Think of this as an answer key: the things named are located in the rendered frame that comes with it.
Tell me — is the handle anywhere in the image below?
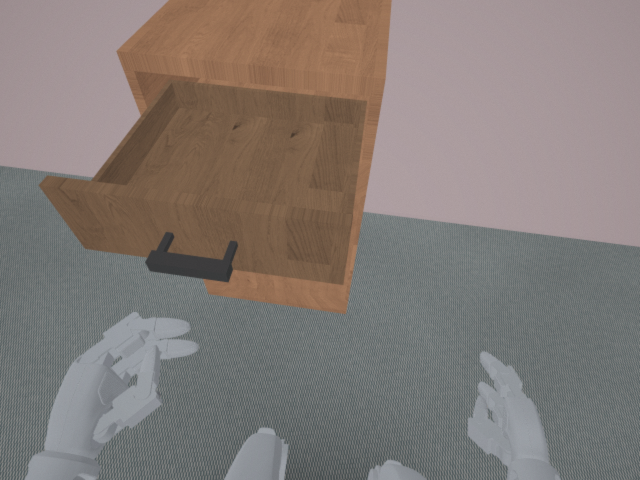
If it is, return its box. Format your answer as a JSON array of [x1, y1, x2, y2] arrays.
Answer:
[[145, 232, 238, 282]]

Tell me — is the left robot forearm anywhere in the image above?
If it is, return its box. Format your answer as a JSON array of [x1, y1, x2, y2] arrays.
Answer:
[[25, 451, 101, 480]]

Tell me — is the right robot hand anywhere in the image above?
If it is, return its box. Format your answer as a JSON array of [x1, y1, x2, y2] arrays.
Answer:
[[468, 351, 549, 468]]

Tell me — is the left robot hand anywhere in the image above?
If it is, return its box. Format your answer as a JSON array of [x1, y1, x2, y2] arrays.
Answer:
[[44, 312, 199, 459]]

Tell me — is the drawer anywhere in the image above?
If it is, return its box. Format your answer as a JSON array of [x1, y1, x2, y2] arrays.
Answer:
[[39, 80, 367, 285]]

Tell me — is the cabinet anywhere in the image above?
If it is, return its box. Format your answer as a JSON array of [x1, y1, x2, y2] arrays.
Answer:
[[116, 0, 392, 314]]

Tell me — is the right robot forearm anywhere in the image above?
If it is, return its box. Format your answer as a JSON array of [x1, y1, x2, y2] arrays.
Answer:
[[507, 458, 561, 480]]

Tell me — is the robot left thigh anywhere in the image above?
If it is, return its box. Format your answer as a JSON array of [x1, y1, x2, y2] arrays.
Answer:
[[224, 433, 289, 480]]

